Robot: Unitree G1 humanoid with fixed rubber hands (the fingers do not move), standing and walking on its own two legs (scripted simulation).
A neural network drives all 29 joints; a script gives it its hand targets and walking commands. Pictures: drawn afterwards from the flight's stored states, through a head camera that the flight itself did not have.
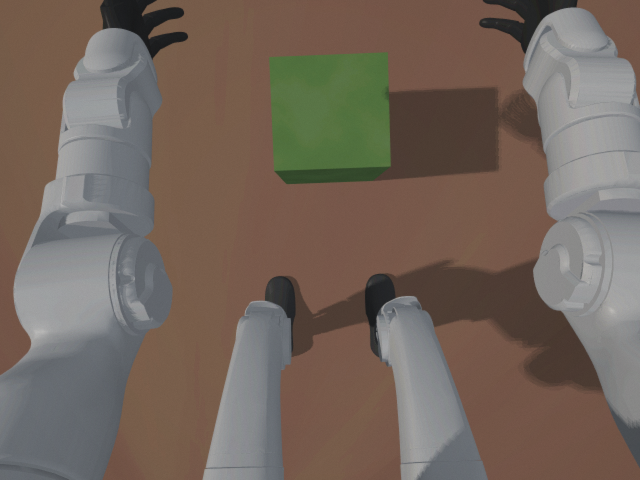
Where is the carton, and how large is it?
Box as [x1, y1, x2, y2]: [269, 52, 390, 183]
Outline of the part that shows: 387,52 269,57 274,170 286,183 372,180 390,166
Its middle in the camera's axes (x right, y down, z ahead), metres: +0.02 -0.24 +0.82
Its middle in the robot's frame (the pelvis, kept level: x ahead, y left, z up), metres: +0.56 -0.01 -0.53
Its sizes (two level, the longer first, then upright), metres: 0.210 0.200 0.250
